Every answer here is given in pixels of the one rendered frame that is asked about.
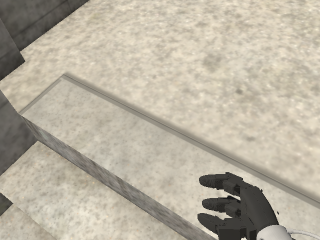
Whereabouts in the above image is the right robot hand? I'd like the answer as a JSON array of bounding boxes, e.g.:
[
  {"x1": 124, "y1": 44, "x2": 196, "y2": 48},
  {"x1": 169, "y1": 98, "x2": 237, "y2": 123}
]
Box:
[{"x1": 197, "y1": 172, "x2": 279, "y2": 240}]

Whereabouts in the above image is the right robot forearm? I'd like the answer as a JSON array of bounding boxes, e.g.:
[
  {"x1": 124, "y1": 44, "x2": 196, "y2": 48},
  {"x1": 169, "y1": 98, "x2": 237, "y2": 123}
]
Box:
[{"x1": 256, "y1": 225, "x2": 296, "y2": 240}]

